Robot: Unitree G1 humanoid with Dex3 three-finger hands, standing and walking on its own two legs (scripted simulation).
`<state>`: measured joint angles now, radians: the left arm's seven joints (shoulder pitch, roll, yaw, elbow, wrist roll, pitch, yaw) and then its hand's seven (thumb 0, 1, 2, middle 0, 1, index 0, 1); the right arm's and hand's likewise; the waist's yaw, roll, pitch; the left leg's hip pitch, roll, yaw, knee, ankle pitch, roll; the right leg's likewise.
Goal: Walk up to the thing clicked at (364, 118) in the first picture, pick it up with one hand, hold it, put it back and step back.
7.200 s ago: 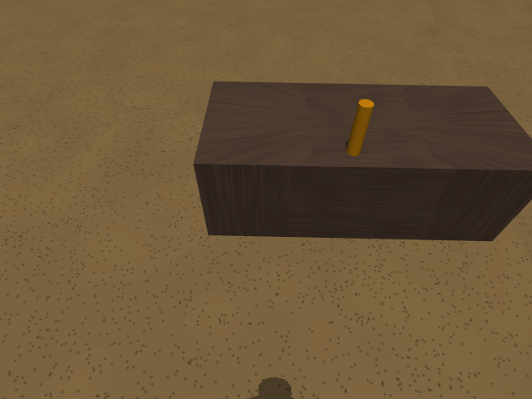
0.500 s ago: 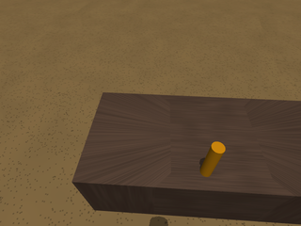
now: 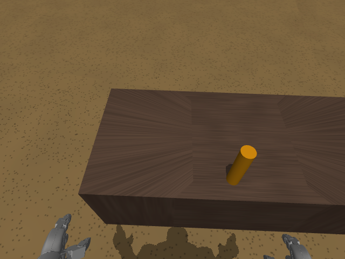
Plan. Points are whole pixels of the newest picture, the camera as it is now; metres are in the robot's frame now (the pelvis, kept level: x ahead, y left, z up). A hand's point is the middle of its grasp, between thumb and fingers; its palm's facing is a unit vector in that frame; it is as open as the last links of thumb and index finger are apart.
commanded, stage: go down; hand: right
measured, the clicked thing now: (239, 167) +0.46 -0.21 -0.21
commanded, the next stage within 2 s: none
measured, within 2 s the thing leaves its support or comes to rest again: neither
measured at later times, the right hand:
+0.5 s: hand out of the picture +0.17 -0.27 -0.12, palm faces +0.07 +0.94 -0.33, open 17.3 cm
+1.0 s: hand (303, 247) +0.20 -0.29 -0.09, palm faces +0.10 +0.95 -0.29, open 17.7 cm
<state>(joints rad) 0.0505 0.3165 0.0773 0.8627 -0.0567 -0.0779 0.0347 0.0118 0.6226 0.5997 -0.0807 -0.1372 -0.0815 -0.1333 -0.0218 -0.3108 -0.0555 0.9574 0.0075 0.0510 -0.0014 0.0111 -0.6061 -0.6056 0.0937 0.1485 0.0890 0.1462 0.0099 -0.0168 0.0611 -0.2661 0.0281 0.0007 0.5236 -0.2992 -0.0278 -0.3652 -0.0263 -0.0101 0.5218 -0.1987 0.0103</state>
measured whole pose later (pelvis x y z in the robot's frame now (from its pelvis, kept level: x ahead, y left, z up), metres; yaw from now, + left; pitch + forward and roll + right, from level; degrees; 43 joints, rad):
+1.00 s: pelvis +0.04 +0.01 -0.04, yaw -1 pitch +10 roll +1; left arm 0.41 0.27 0.02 0.28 -0.04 -0.09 0.10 -0.01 -0.55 0.06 -0.06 -0.06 -0.06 -0.06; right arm 0.31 -0.45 -0.30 0.30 0.04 0.32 0.25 0.00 0.58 -0.06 0.02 0.06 0.03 0.06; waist 0.01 0.00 -0.12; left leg -0.48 0.02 0.02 0.83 -0.51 -0.02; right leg -0.61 -0.04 0.02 0.86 -0.42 0.03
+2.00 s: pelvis +0.00 +0.00 -0.03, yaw +0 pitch +11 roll +2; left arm 0.32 0.28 -0.03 0.45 0.00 -0.19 0.14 -0.01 -0.52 0.05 -0.06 -0.05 -0.06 -0.05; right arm -0.38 -0.78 -0.54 1.02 0.11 -0.04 0.51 -0.01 0.48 -0.04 0.06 0.05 0.05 0.04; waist 0.07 0.01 -0.07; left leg -0.56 0.00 0.02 0.80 -0.43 -0.02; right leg -0.69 -0.05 0.02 0.84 -0.34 0.02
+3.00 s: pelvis +0.01 -0.01 -0.03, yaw +0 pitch +14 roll +3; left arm 0.30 0.28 -0.06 0.43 0.01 -0.19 0.13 -0.01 -0.52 0.05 -0.05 -0.05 -0.05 -0.05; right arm -0.54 -0.88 -0.62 1.17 0.14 -0.16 0.58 -0.01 0.51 -0.05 0.06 0.05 0.05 0.05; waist 0.11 0.02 -0.10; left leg -0.59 -0.01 0.03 0.78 -0.43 -0.03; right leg -0.74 -0.06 0.03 0.86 -0.36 0.01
